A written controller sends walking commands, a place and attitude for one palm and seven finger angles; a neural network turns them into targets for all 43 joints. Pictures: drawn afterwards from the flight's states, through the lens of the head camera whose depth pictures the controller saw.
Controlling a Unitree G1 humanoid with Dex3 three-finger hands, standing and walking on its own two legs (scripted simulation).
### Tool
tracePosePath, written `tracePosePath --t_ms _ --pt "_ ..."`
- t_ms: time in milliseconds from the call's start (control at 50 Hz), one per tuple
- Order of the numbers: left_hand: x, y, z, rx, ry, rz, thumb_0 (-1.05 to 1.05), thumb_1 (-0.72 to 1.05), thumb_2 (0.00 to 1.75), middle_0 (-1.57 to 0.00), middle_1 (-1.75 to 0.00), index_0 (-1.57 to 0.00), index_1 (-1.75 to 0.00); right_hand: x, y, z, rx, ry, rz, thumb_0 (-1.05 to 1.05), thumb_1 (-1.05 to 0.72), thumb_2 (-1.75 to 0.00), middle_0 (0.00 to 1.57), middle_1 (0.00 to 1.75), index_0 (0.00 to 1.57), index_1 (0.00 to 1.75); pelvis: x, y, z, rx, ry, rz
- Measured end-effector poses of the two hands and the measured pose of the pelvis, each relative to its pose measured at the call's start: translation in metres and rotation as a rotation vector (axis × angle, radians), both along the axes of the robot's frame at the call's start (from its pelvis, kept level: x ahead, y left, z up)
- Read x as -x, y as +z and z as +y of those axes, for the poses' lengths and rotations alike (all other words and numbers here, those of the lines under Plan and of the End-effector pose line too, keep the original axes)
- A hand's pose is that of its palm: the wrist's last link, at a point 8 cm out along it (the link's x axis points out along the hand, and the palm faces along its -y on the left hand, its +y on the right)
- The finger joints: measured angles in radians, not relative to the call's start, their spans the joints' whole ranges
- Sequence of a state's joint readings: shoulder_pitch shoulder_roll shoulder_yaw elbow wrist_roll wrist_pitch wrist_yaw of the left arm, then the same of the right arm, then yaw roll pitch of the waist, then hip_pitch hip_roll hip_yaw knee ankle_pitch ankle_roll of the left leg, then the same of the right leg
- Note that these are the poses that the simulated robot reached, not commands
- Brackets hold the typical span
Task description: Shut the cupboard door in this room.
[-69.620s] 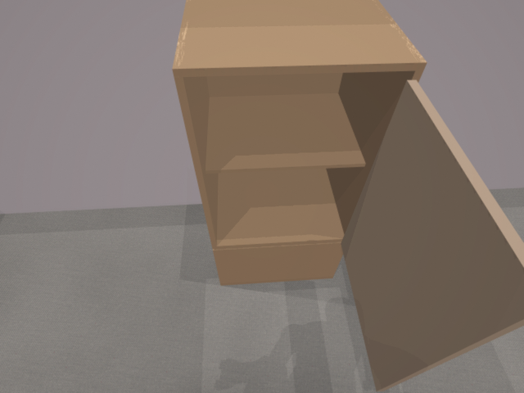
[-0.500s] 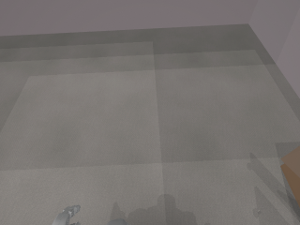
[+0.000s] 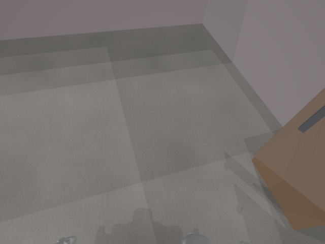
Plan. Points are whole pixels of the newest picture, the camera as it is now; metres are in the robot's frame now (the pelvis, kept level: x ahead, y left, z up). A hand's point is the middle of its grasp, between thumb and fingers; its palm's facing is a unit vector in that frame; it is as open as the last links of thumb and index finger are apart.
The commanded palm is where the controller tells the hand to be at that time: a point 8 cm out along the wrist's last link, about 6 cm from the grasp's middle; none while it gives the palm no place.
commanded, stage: turn to face it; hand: left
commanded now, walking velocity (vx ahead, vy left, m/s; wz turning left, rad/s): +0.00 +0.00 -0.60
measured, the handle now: (317, 115) +0.55 -0.49 -0.02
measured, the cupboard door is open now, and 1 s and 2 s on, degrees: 27 27 27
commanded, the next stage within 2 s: take the last steps up to it in 1.10 s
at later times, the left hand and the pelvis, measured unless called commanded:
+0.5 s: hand (115, 228) +0.17 +0.14 -0.17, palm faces -0.26 -0.94 -0.21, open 7.4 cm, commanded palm none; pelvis +0.03 -0.03 -0.01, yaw -16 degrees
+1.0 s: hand (150, 195) +0.26 +0.05 -0.16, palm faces -0.51 -0.81 -0.28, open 7.4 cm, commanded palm none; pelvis +0.06 -0.07 -0.01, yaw -32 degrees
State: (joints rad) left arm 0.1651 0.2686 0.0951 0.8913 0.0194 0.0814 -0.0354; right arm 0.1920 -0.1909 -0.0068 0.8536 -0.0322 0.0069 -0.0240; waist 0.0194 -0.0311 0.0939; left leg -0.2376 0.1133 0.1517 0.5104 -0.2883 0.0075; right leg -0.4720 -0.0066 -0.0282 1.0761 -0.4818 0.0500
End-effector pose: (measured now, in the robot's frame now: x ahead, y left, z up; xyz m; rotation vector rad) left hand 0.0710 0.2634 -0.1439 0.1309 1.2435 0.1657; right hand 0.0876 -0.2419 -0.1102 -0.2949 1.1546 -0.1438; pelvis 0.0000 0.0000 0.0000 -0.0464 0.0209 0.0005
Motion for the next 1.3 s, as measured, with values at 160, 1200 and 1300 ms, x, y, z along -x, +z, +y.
tracePosePath --t_ms 160,1200,1300 --pt "-0.07 0.012 -0.029 -0.047 -0.166 -0.07 0.01 0.91 0.9 -0.2 -0.29 -0.19 -0.3 0.059 -0.024 -0.034 -0.038 -0.18 0.094 0.01 -0.9 -0.9 0.2 0.3 0.21 0.3 -0.008 -0.008 -0.019 -0.011 -0.108 -0.008" --pt "-0.197 0.008 -0.182 -0.032 -0.648 -0.014 0.0 0.91 0.9 -0.2 -0.3 -0.2 -0.3 0.109 -0.028 -0.073 -0.088 -0.703 0.074 0.01 -0.91 -0.9 0.2 0.3 0.2 0.3 -0.077 -0.004 -0.076 -0.05 -0.606 -0.003" --pt "-0.203 -0.014 -0.174 -0.003 -0.634 0.037 0.0 0.91 0.9 -0.2 -0.3 -0.2 -0.3 0.086 -0.025 -0.067 -0.05 -0.696 0.031 0.01 -0.91 -0.9 0.2 0.3 0.2 0.3 -0.095 -0.013 -0.075 -0.031 -0.634 -0.003"
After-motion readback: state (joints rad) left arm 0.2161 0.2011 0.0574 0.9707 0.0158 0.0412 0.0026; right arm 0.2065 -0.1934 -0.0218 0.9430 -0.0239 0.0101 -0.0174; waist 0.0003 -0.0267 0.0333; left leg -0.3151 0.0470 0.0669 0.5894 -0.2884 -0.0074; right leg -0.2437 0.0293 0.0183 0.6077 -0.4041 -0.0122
